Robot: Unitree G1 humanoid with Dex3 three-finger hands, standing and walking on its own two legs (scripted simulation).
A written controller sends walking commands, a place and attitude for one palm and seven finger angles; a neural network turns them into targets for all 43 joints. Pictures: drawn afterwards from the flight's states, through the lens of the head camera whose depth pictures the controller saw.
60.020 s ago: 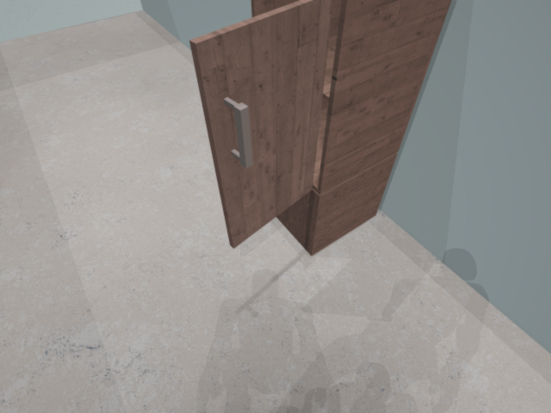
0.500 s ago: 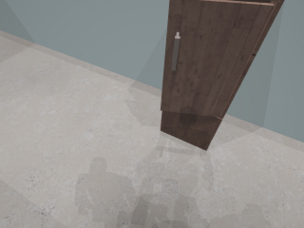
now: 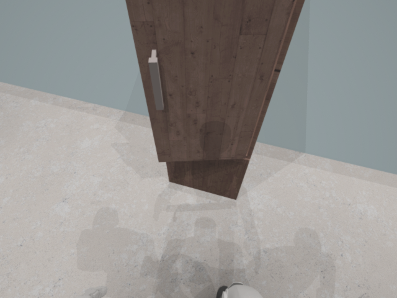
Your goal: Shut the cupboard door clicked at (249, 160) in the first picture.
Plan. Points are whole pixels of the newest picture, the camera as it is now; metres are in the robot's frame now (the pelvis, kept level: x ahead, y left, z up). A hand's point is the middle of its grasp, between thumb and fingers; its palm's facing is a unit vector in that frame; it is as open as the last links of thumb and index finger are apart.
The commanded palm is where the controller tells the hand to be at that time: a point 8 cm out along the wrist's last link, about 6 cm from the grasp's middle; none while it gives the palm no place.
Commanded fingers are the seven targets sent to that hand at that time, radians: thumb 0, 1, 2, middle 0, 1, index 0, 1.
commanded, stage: take the last steps up to it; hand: left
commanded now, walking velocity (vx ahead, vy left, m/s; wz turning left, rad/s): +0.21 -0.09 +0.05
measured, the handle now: (157, 81) +0.59 +0.11 +0.08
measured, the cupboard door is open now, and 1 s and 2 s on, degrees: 20 20 20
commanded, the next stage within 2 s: come to a stop and stand still in 0.18 s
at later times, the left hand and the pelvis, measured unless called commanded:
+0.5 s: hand (145, 294) +0.15 +0.12 -0.16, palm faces +0.10 -0.98 -0.16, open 7.3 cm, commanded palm none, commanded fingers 0.00 0.90 0.90 -0.20 -0.30 -0.20 -0.30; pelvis +0.16 -0.04 +0.02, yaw +2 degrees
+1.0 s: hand (149, 288) +0.16 +0.11 -0.14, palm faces +0.03 -0.96 -0.27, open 7.4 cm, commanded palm none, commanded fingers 0.00 0.90 0.90 -0.20 -0.30 -0.20 -0.30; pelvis +0.13 -0.08 +0.02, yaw +1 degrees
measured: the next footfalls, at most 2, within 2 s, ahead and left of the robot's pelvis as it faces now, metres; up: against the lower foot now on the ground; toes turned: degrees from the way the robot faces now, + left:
left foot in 0.38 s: +0.19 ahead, +0.06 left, +0.00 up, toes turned +9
left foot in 1.10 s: +0.22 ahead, +0.01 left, +0.00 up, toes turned +4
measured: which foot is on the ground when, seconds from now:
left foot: down 0.00-0.00, up 0.02-0.36, down 0.38-0.72, up 0.74-1.00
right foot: down 0.00-1.00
